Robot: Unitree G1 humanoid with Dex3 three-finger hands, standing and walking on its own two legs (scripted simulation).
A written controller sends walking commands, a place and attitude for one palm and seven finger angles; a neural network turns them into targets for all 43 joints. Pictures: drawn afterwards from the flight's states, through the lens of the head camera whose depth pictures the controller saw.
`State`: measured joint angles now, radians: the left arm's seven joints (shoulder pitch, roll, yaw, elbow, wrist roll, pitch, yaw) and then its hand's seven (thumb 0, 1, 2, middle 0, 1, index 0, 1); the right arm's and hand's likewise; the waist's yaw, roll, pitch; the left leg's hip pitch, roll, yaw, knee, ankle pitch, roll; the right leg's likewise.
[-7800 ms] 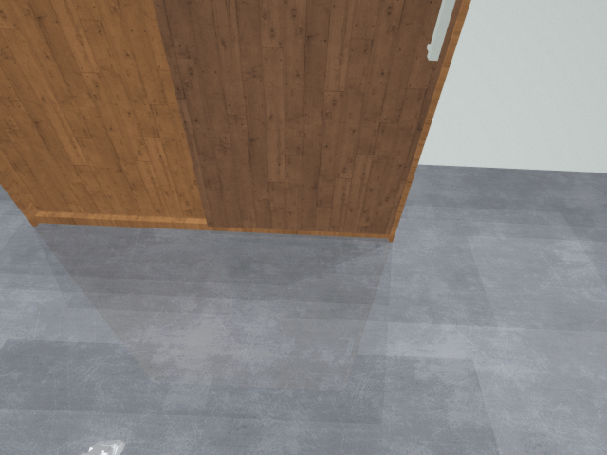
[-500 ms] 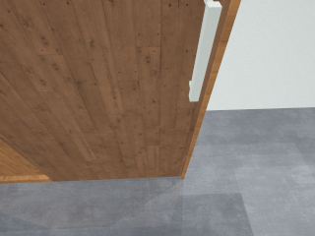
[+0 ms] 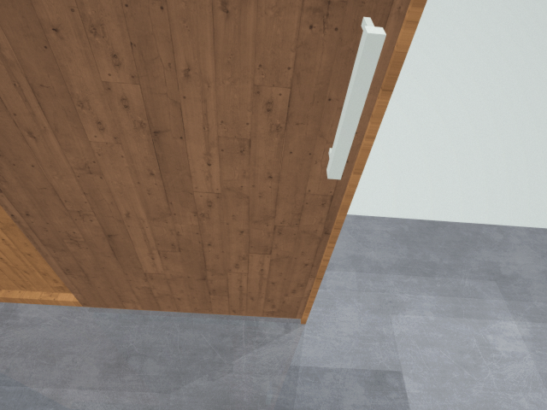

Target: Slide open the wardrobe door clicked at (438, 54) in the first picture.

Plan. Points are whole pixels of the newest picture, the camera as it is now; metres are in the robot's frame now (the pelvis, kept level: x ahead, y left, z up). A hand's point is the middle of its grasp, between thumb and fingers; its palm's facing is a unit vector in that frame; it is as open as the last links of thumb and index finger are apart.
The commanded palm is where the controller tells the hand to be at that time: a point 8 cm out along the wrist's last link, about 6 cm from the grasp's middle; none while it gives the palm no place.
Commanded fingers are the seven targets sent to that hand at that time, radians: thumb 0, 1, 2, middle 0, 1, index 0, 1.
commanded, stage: come to a stop and stand still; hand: right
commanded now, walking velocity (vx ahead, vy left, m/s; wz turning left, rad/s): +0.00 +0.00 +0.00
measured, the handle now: (348, 107) +0.53 -0.07 +0.19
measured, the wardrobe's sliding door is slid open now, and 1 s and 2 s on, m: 0.00 0.00 0.00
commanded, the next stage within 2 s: look again from close up in 1.06 s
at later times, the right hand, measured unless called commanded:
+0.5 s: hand out of the picture +0.01 -0.13 -0.17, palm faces -0.01 +0.98 -0.20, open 7.3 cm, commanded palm none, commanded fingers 0.00 -0.90 -0.90 0.20 0.30 0.20 0.30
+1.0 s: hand out of the picture +0.04 -0.13 -0.17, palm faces +0.02 +0.97 -0.24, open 7.3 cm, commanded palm none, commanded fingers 0.00 -0.90 -0.90 0.20 0.30 0.20 0.30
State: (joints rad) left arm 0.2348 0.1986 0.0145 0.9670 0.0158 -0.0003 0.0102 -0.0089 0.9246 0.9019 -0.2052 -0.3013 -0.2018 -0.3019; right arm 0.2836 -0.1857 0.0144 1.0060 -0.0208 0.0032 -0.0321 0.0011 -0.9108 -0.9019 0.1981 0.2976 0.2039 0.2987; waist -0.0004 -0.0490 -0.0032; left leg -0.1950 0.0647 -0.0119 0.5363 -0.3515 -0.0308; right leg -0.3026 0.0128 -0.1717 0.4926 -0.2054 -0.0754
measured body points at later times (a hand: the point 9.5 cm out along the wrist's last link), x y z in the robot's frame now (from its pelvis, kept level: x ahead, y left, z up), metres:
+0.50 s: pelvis +0.01 +0.04 +0.00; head +0.03 +0.05 +0.45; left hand +0.01 +0.27 -0.16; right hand +0.01 -0.18 -0.15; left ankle -0.04 +0.15 -0.73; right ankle +0.04 -0.07 -0.73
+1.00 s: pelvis +0.04 +0.06 +0.00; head +0.05 +0.07 +0.45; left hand +0.08 +0.30 -0.15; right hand +0.04 -0.18 -0.15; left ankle -0.04 +0.15 -0.73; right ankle +0.04 -0.07 -0.73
